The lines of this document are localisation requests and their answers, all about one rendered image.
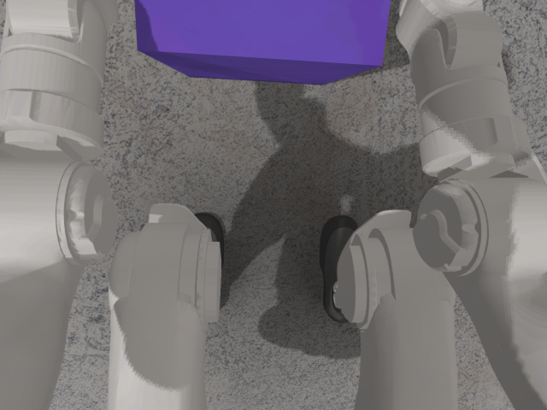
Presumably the carton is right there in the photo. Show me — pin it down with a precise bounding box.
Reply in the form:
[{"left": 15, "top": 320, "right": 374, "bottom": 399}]
[{"left": 134, "top": 0, "right": 391, "bottom": 85}]

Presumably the left robot shin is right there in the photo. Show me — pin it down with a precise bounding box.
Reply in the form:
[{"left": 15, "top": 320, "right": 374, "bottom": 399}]
[{"left": 109, "top": 203, "right": 207, "bottom": 312}]

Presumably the robot left foot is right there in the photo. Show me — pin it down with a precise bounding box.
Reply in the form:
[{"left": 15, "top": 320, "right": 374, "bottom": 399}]
[{"left": 194, "top": 213, "right": 224, "bottom": 269}]

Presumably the right robot upper arm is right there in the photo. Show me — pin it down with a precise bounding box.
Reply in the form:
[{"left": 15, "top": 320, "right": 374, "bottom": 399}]
[{"left": 413, "top": 178, "right": 547, "bottom": 410}]

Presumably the left robot forearm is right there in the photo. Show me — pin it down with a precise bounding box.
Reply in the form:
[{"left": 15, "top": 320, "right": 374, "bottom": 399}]
[{"left": 0, "top": 0, "right": 119, "bottom": 161}]

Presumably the left robot upper arm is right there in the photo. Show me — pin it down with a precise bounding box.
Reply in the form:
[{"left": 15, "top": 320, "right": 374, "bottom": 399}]
[{"left": 0, "top": 158, "right": 118, "bottom": 410}]

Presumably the right robot forearm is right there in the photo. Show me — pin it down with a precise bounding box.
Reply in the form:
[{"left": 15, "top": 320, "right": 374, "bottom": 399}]
[{"left": 396, "top": 0, "right": 547, "bottom": 185}]

